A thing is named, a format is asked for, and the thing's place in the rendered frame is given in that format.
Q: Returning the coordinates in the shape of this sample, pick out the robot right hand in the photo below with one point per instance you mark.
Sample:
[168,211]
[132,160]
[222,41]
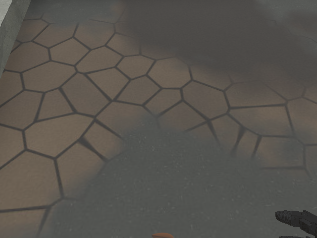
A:
[303,219]

